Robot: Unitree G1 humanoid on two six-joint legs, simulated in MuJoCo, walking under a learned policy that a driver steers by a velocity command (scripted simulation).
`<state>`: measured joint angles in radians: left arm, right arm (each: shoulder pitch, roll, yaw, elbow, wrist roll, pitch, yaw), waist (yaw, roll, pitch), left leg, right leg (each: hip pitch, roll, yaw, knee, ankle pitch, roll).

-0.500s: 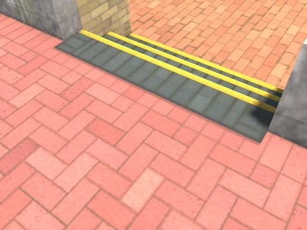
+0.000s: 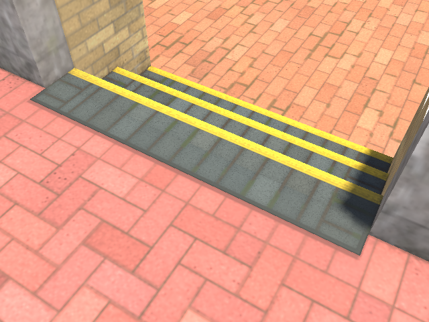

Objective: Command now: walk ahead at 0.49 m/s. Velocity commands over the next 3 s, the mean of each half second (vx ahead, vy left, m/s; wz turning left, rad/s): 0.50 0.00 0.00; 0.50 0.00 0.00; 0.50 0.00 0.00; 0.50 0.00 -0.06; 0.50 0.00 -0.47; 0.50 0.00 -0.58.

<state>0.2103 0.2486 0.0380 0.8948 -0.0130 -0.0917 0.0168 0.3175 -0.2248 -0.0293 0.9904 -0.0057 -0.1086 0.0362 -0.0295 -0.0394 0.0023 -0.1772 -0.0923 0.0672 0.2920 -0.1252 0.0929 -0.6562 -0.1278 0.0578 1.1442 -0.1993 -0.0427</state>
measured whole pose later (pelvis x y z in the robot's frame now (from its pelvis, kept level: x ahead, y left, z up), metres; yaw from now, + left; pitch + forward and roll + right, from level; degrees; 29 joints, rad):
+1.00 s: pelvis +0.55 -0.02 -0.01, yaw +1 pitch +2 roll +0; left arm 0.32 0.25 0.05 0.98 -0.03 -0.10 0.00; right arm 0.15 -0.24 -0.06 0.90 0.00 -0.10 0.03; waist 0.01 -0.03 0.03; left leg -0.37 -0.03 0.06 0.49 -0.15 0.07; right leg -0.37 -0.03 0.04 1.19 -0.38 -0.05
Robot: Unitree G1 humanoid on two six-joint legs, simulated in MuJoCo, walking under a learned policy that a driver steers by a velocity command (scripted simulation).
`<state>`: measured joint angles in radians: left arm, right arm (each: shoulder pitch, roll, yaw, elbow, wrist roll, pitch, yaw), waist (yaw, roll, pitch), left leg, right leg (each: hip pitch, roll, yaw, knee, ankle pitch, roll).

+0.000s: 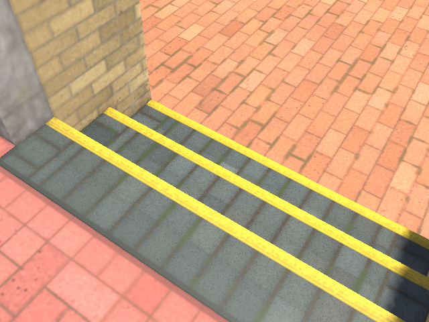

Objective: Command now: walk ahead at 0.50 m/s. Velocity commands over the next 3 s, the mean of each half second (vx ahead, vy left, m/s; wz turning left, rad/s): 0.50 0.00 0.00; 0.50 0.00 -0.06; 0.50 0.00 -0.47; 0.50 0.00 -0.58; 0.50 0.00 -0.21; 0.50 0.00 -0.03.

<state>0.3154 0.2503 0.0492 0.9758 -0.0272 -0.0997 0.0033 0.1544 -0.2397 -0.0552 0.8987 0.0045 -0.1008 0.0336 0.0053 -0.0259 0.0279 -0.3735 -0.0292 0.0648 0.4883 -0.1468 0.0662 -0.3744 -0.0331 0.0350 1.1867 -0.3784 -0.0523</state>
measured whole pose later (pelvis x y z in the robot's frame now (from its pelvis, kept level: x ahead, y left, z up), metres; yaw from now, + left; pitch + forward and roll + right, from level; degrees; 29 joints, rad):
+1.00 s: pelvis +0.53 -0.03 -0.01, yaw -2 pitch +2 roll -2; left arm 0.43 0.22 0.07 1.01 -0.02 -0.05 0.02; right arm 0.01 -0.23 -0.05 0.86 0.02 -0.10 0.03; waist 0.08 0.03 0.01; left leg -0.51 0.05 0.00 0.48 -0.01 0.06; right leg 0.04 0.04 -0.02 0.33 -0.39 -0.01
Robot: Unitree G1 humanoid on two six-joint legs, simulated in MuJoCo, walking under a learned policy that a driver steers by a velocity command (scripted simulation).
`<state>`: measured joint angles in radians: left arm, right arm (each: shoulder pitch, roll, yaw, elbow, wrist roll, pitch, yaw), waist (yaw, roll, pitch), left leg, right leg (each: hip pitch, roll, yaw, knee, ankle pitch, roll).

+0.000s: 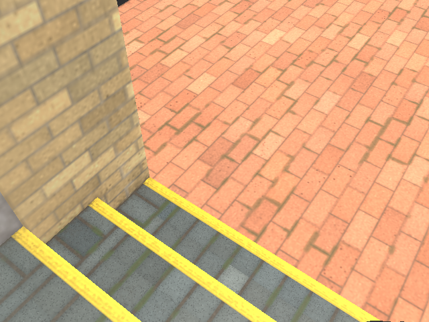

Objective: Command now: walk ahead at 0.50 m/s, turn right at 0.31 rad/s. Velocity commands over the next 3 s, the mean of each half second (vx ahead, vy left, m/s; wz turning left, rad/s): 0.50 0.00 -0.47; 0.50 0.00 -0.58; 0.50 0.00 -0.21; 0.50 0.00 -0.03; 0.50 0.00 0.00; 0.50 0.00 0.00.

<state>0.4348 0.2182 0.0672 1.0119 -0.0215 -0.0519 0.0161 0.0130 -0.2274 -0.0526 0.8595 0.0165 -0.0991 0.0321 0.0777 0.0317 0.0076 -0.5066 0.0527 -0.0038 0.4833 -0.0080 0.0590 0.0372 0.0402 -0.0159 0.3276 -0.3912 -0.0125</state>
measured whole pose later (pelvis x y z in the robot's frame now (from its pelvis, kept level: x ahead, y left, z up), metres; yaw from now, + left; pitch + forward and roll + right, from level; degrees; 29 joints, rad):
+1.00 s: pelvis +0.44 -0.14 -0.20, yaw -35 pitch +2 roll -1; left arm 0.45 0.16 0.03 0.92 -0.02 -0.05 0.05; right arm 0.12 -0.26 -0.07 0.77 -0.01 -0.09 0.01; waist 0.04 0.06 -0.07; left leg -0.79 0.08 -0.14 0.92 0.31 -0.03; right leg -0.28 0.12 0.15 0.78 -0.52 -0.07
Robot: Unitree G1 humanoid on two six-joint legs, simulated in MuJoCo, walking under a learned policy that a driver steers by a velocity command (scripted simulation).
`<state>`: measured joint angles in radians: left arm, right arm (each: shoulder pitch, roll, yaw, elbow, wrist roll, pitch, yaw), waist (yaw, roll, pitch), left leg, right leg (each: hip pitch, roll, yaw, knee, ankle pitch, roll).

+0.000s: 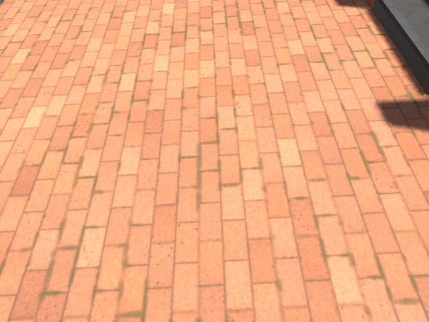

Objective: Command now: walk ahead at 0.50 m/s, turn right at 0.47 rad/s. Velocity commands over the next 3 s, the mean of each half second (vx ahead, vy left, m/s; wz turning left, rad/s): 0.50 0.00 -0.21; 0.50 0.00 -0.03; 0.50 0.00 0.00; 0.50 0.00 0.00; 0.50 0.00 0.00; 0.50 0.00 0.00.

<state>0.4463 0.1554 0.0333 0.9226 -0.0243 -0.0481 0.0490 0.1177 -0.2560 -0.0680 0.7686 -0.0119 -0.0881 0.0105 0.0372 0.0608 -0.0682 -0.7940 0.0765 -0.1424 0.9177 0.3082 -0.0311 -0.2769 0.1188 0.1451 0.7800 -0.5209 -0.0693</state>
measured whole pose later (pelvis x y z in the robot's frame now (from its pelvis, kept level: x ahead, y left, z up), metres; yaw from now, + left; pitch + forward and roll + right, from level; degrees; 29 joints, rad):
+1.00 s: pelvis +0.62 +0.01 -0.32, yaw -4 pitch +4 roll -1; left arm 0.31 0.19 0.04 0.96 0.01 -0.07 -0.03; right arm 0.29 -0.21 -0.04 0.87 0.02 -0.08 -0.03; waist -0.04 0.02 0.00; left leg -0.73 0.08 -0.08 1.48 -0.36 0.00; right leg -0.32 0.08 -0.01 0.53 -0.27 -0.06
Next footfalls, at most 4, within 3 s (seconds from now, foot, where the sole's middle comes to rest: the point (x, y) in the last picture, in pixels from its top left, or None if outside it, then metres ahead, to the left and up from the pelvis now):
0.20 left None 0.25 0.19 -0.91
0.82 right None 0.66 -0.07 -1.09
1.26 left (216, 260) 0.97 0.12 -1.09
1.80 right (270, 209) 1.25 -0.13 -1.09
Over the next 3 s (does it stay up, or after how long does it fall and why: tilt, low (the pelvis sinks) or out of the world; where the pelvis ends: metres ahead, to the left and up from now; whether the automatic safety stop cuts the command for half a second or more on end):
stays up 1.73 -0.09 -0.31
